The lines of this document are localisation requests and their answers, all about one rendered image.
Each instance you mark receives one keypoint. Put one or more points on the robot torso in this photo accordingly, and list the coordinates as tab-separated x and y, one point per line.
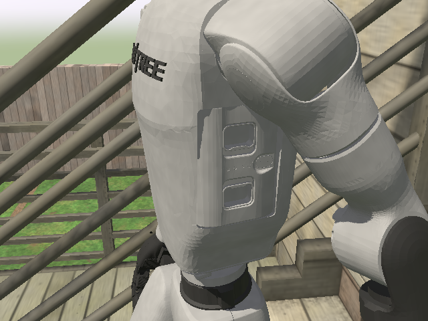
220	174

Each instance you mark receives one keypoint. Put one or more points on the robot right forearm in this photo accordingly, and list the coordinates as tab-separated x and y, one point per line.
158	234

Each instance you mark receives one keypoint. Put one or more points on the robot right thigh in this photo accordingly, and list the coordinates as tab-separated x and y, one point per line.
154	303

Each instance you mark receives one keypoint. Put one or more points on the right robot hand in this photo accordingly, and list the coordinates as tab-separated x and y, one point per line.
153	253

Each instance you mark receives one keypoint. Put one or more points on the robot left forearm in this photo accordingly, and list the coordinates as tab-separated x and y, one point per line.
404	261

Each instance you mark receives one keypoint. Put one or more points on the left robot upper arm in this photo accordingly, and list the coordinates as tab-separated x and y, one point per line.
277	55

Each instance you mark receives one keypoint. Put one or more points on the right robot upper arm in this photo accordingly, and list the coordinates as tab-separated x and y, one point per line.
142	10

